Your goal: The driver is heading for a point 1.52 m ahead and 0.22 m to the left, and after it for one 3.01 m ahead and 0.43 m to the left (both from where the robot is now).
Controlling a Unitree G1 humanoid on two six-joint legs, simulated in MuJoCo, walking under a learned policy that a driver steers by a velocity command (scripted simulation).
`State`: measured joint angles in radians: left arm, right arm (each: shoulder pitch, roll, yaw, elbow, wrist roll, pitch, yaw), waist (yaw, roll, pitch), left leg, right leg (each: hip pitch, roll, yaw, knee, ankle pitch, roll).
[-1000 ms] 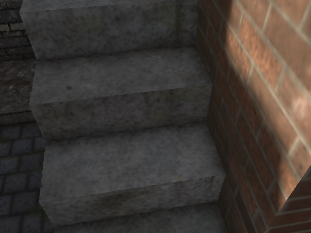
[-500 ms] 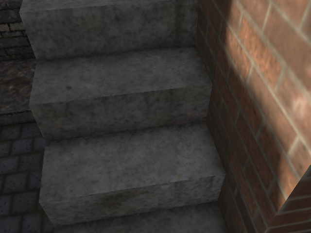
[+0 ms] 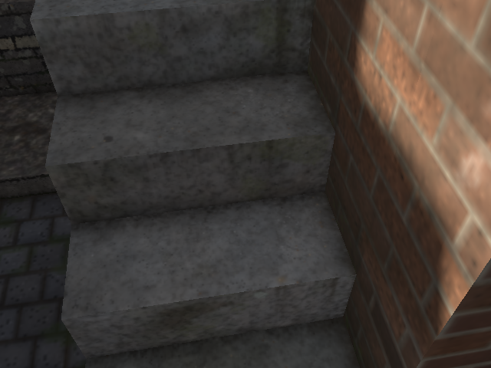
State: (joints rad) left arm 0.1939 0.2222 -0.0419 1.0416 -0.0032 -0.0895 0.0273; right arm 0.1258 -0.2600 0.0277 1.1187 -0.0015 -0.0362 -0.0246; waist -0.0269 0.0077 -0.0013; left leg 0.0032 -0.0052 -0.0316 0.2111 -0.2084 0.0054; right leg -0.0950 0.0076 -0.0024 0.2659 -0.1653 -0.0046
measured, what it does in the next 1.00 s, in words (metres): stands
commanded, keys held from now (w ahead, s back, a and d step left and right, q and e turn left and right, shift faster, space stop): w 0.14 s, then no key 0.86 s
